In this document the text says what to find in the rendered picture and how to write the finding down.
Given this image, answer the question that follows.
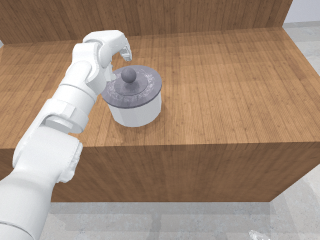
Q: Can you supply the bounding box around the knob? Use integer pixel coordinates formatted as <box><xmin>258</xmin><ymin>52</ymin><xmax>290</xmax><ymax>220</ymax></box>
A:
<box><xmin>121</xmin><ymin>67</ymin><xmax>137</xmax><ymax>83</ymax></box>

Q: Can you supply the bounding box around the table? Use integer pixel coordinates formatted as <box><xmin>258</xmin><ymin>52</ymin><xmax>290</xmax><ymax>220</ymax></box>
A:
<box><xmin>0</xmin><ymin>0</ymin><xmax>320</xmax><ymax>203</ymax></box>

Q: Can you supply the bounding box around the robot left hand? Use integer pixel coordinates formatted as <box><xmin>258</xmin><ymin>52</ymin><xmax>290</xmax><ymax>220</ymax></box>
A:
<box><xmin>83</xmin><ymin>30</ymin><xmax>132</xmax><ymax>82</ymax></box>

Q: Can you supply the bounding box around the robot left forearm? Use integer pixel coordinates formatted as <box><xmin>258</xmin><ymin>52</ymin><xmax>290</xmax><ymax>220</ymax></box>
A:
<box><xmin>12</xmin><ymin>37</ymin><xmax>112</xmax><ymax>168</ymax></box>

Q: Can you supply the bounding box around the robot right hand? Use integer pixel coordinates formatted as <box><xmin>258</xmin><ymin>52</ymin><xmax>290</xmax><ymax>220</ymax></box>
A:
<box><xmin>248</xmin><ymin>230</ymin><xmax>270</xmax><ymax>240</ymax></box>

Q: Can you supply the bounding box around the robot left upper arm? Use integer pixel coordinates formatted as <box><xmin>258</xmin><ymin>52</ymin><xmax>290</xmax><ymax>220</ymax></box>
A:
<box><xmin>0</xmin><ymin>124</ymin><xmax>83</xmax><ymax>240</ymax></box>

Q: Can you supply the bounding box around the lid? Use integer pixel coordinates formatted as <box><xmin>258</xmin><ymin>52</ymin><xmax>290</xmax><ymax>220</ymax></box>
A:
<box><xmin>101</xmin><ymin>65</ymin><xmax>162</xmax><ymax>109</ymax></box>

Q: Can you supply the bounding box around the pot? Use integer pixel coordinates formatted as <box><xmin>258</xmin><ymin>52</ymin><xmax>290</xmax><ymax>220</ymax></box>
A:
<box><xmin>108</xmin><ymin>91</ymin><xmax>162</xmax><ymax>127</ymax></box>

